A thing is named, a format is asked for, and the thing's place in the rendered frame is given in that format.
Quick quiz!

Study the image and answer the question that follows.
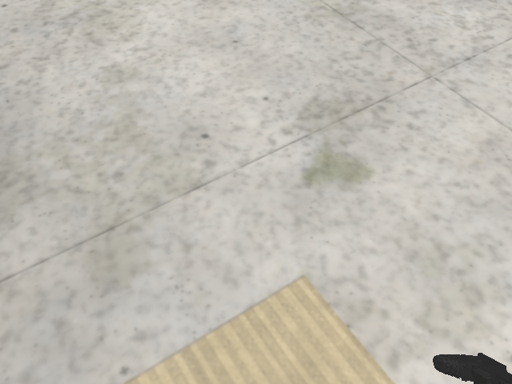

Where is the right robot hand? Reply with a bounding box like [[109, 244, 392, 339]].
[[433, 353, 512, 384]]

